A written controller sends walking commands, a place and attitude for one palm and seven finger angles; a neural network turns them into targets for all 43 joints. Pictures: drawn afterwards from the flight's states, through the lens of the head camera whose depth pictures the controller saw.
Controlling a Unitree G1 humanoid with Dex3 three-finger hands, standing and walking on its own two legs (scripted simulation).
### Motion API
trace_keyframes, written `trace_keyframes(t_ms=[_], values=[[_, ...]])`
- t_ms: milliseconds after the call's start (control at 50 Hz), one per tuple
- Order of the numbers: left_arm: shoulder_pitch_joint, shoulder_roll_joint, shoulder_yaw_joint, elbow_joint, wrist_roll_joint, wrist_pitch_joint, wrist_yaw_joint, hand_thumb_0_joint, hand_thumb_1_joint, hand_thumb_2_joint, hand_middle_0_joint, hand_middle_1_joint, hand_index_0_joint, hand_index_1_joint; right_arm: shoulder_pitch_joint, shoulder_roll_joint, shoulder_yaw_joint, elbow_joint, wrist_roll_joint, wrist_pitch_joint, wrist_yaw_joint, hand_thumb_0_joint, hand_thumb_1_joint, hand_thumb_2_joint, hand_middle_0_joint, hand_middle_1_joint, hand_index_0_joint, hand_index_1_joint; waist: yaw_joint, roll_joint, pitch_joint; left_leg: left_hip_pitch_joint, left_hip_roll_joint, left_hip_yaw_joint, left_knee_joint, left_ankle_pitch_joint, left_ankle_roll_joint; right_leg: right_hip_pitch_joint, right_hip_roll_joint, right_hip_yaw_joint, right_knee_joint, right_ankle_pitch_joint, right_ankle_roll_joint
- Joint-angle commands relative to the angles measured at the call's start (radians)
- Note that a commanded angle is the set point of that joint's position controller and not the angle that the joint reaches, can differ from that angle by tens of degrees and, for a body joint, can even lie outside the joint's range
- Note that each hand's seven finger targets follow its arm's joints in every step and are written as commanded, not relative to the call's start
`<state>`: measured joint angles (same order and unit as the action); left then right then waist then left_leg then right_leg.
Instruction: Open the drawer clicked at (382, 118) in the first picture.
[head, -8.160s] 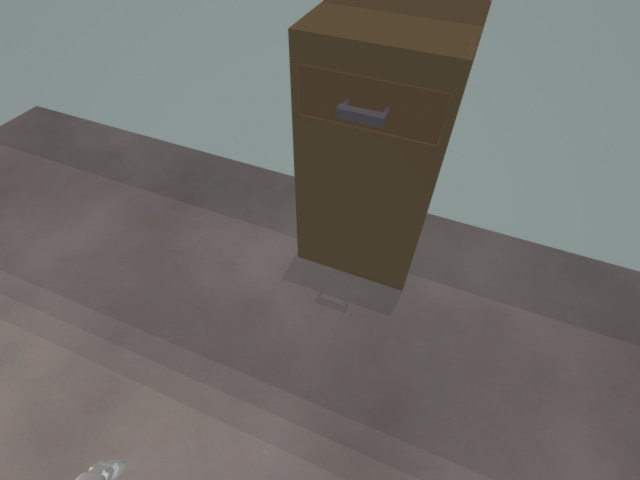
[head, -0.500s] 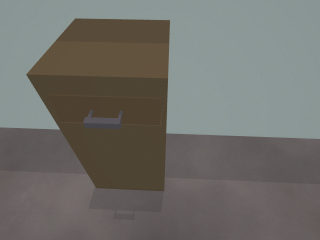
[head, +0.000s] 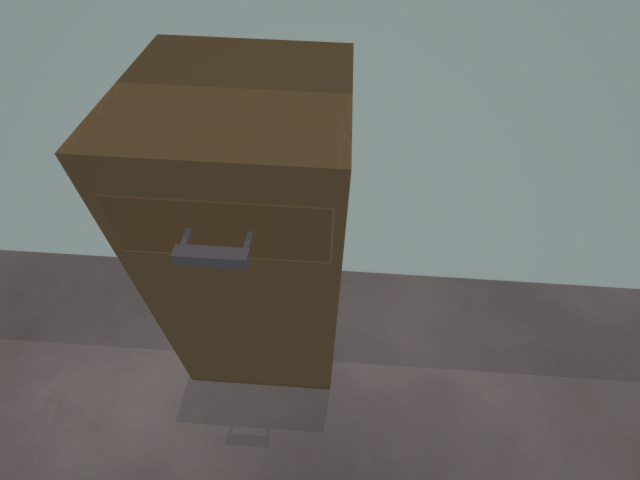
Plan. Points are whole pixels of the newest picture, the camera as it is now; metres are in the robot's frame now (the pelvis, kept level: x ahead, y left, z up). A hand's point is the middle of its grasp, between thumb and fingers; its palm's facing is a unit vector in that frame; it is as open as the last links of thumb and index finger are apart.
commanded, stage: raise the hand with hooked fingers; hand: left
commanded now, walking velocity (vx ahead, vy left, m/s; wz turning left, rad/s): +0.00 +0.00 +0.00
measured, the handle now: (215, 246) +0.48 +0.21 -0.04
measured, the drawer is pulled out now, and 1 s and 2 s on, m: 0.00 0.00 0.00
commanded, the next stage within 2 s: move the hooked fingers above the handle in 1.88 s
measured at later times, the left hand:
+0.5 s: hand (162, 477) +0.14 +0.20 -0.06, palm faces +0.01 -0.08 -1.00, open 9.1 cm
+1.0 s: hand (160, 380) +0.23 +0.21 +0.01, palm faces +0.07 -0.08 -0.99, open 12.1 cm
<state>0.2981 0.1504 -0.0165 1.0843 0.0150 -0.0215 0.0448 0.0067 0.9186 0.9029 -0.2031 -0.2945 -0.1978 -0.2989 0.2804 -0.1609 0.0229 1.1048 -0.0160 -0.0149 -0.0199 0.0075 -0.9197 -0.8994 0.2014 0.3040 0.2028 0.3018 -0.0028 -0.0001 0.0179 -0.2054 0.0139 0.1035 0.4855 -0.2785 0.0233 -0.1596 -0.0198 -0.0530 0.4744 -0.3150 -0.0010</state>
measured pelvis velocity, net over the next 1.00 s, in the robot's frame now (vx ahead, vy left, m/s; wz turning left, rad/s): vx -0.02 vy -0.04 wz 0.01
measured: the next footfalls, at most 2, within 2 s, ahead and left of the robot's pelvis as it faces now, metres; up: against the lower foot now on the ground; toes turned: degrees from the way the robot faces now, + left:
none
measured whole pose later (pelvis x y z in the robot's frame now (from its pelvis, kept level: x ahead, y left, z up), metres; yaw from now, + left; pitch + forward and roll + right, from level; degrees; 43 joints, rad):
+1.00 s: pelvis -0.02 -0.04 -0.02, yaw +1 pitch +8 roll +2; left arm 0.25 0.40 0.00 0.00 0.98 -0.05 0.35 0.00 -0.09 0.48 -0.30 -0.93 -0.29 -0.94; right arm 0.17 -0.28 -0.07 0.62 -0.05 0.11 -0.01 0.01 -0.91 -0.90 0.20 0.30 0.20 0.30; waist 0.05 0.06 -0.08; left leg -0.51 0.03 0.06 0.70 -0.34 -0.02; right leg -0.49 0.00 -0.05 0.76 -0.42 -0.05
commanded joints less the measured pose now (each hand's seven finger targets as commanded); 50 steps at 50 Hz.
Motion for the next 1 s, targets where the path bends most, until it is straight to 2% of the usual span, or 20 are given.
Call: trace_keyframes(t_ms=[0,20,40,60,80,100,140,180,220,260,320,400,460,520,580,660,720,800,920,980], values=[[-0.203,0.386,0.055,-1.241,0.191,-0.107,0.122,0.0,0.853,0.88,-0.203,-0.33,-0.203,-0.33,-0.08,-0.209,-0.044,-0.376,0.047,-0.255,-0.083,0.0,-0.9,-0.9,0.2,0.3,0.2,0.3,0.029,0.384,-0.412,0.342,0.058,-0.123,-0.04,0.674,0.004,-0.125,0.002,0.049,0.12,0.214,-0.063],[0.059,0.185,-0.044,-1.135,0.181,0.053,0.171,0.0,0.83,0.87,-0.205,-0.345,-0.205,-0.345,-0.099,-0.158,-0.059,-0.371,0.069,-0.283,-0.084,0.0,-0.9,-0.9,0.2,0.3,0.2,0.3,0.006,0.301,-0.273,0.188,0.062,-0.135,-0.081,0.593,-0.036,-0.213,0.015,-0.006,0.17,0.022,-0.036],[0.084,0.072,-0.129,-1.107,0.241,0.084,0.174,0.0,0.807,0.86,-0.207,-0.36,-0.207,-0.36,-0.079,-0.148,-0.055,-0.366,0.066,-0.292,-0.08,0.0,-0.9,-0.9,0.2,0.3,0.2,0.3,-0.015,0.191,-0.166,0.113,0.059,-0.118,-0.046,0.536,-0.013,-0.238,0.017,-0.009,0.146,0.051,-0.028],[0.001,0.156,-0.1,-1.165,0.326,0.081,0.202,0.0,0.783,0.85,-0.208,-0.375,-0.208,-0.375,-0.129,-0.194,-0.067,-0.418,0.045,-0.291,-0.067,0.0,-0.9,-0.9,0.2,0.3,0.2,0.3,-0.025,0.121,-0.066,0.023,0.044,-0.14,-0.002,0.4,-0.007,-0.292,0.018,0.003,0.101,0.071,-0.034],[0.017,0.212,-0.07,-1.167,0.446,0.075,0.233,0.0,0.76,0.84,-0.21,-0.39,-0.21,-0.39,-0.118,-0.221,-0.075,-0.439,0.016,-0.271,-0.061,0.0,-0.9,-0.9,0.2,0.3,0.2,0.3,-0.034,0.059,-0.13,-0.024,0.025,-0.134,0.047,0.322,0.001,-0.313,0.027,0.005,0.089,0.113,-0.041],[0.12,0.178,-0.094,-1.106,0.546,0.083,0.257,0.0,0.737,0.83,-0.212,-0.405,-0.212,-0.405,-0.135,-0.214,-0.076,-0.486,-0.005,-0.245,-0.052,0.0,-0.9,-0.9,0.2,0.3,0.2,0.3,-0.019,-0.031,-0.14,-0.069,0.014,-0.135,0.093,0.314,0.006,-0.342,0.037,-0.003,0.107,0.124,-0.046],[0.301,0.147,-0.108,-1.045,0.75,0.088,0.294,0.0,0.69,0.81,-0.215,-0.435,-0.215,-0.435,-0.165,-0.212,-0.099,-0.558,-0.021,-0.177,-0.015,0.0,-0.9,-0.9,0.2,0.3,0.2,0.3,0.049,-0.12,-0.205,-0.147,0.009,-0.114,0.134,0.324,-0.011,-0.345,0.055,-0.003,0.166,0.096,-0.054],[0.409,0.093,-0.145,-0.983,0.888,0.07,0.317,0.0,0.643,0.79,-0.218,-0.465,-0.218,-0.465,-0.229,-0.209,-0.109,-0.615,-0.036,-0.098,0.025,0.0,-0.9,-0.9,0.2,0.3,0.2,0.3,0.086,-0.199,-0.127,-0.261,-0.004,-0.09,0.169,0.209,-0.013,-0.396,0.061,0.034,0.187,0.088,-0.067],[0.426,0.156,-0.08,-1.018,0.966,0.007,0.337,0.0,0.597,0.77,-0.222,-0.495,-0.222,-0.495,-0.266,-0.193,-0.104,-0.659,-0.032,-0.048,0.054,0.0,-0.9,-0.9,0.2,0.3,0.2,0.3,0.129,-0.211,-0.153,-0.333,-0.02,-0.077,0.204,0.176,-0.015,-0.37,0.052,0.091,0.223,0.165,-0.075],[0.369,0.247,-0.007,-1.124,1.028,-0.045,0.371,0.0,0.55,0.75,-0.225,-0.525,-0.225,-0.525,-0.281,-0.18,-0.097,-0.708,-0.038,-0.013,0.066,0.0,-0.9,-0.9,0.2,0.3,0.2,0.3,0.146,-0.139,-0.243,-0.343,-0.036,-0.062,0.236,0.157,-0.011,-0.354,0.042,0.117,0.26,0.195,-0.072],[0.136,0.38,0.116,-1.261,1.108,-0.084,0.451,0.0,0.48,0.72,-0.23,-0.57,-0.23,-0.57,-0.275,-0.169,-0.095,-0.732,-0.056,0.032,0.062,0.0,-0.9,-0.9,0.2,0.3,0.2,0.3,0.13,-0.021,-0.299,-0.325,-0.054,-0.073,0.31,0.112,-0.007,-0.455,0.04,0.179,0.287,0.1,-0.075],[-0.131,0.393,0.114,-1.398,1.123,-0.122,0.525,0.0,0.387,0.68,-0.237,-0.63,-0.237,-0.63,-0.277,-0.161,-0.096,-0.751,-0.079,0.06,0.055,0.0,-0.9,-0.9,0.2,0.3,0.2,0.3,0.058,0.086,-0.387,-0.218,-0.055,-0.1,0.436,0.071,0.007,-0.624,0.02,0.235,0.288,-0.011,-0.074],[-0.169,0.378,0.088,-1.364,1.064,-0.106,0.511,0.0,0.317,0.65,-0.242,-0.675,-0.242,-0.675,-0.273,-0.164,-0.091,-0.738,-0.071,0.056,0.038,0.0,-0.9,-0.9,0.2,0.3,0.2,0.3,0.018,0.058,-0.361,-0.25,-0.055,-0.102,0.444,0.025,0.016,-0.593,0.022,0.208,0.265,-0.017,-0.058],[-0.138,0.36,0.057,-1.285,1.018,-0.031,0.448,0.0,0.247,0.62,-0.247,-0.72,-0.247,-0.72,-0.287,-0.16,-0.077,-0.721,-0.056,0.064,0.021,0.0,-0.9,-0.9,0.2,0.3,0.2,0.3,0.02,0.005,-0.347,-0.307,-0.056,-0.086,0.391,0.049,0.022,-0.438,0.025,0.178,0.24,0.111,-0.041],[-0.083,0.38,0.045,-1.246,0.983,0.033,0.351,0.0,0.177,0.59,-0.252,-0.765,-0.252,-0.765,-0.293,-0.159,-0.061,-0.714,-0.037,0.075,0.005,0.0,-0.9,-0.9,0.2,0.3,0.2,0.3,0.048,-0.089,-0.321,-0.336,-0.057,-0.074,0.311,0.077,0.019,-0.272,0.012,0.19,0.19,0.24,-0.022],[-0.04,0.415,0.087,-1.235,0.965,0.024,0.281,0.0,0.083,0.55,-0.258,-0.825,-0.258,-0.825,-0.286,-0.156,-0.048,-0.691,-0.034,0.069,-0.004,0.0,-0.9,-0.9,0.2,0.3,0.2,0.3,0.078,-0.069,-0.306,-0.313,-0.056,-0.071,0.238,0.11,0.012,-0.17,0.001,0.179,0.172,0.325,-0.016],[-0.049,0.455,0.139,-1.265,0.978,-0.034,0.281,0.0,0.013,0.52,-0.263,-0.87,-0.263,-0.87,-0.28,-0.157,-0.054,-0.683,-0.043,0.066,-0.002,0.0,-0.9,-0.9,0.2,0.3,0.2,0.3,0.094,-0.054,-0.295,-0.285,-0.056,-0.072,0.209,0.133,0.013,-0.158,0.004,0.161,0.162,0.334,-0.022],[-0.076,0.446,0.168,-1.297,0.972,-0.085,0.329,0.0,-0.08,0.48,-0.27,-0.93,-0.27,-0.93,-0.253,-0.157,-0.079,-0.67,-0.042,0.059,0.006,0.0,-0.9,-0.9,0.2,0.3,0.2,0.3,0.084,-0.015,-0.328,-0.251,-0.062,-0.072,0.204,0.161,0.013,-0.153,0.002,0.156,0.166,0.386,-0.024],[-0.172,0.42,0.135,-1.266,0.959,-0.037,0.358,0.0,-0.22,0.42,-0.28,-1.02,-0.28,-1.02,-0.254,-0.174,-0.103,-0.658,-0.024,0.061,0.01,0.0,-0.9,-0.9,0.2,0.3,0.2,0.3,0.06,-0.059,-0.327,-0.211,-0.064,-0.062,0.189,0.171,0.018,-0.167,0.008,0.124,0.147,0.367,-0.018],[-0.24,0.419,0.089,-1.277,0.959,-0.003,0.32,0.0,-0.29,0.39,-0.285,-1.065,-0.285,-1.065,-0.265,-0.179,-0.101,-0.653,-0.013,0.065,0.002,0.0,-0.9,-0.9,0.2,0.3,0.2,0.3,0.066,-0.007,-0.322,-0.154,-0.06,-0.058,0.155,0.186,0.019,-0.164,0.013,0.097,0.131,0.328,-0.021]])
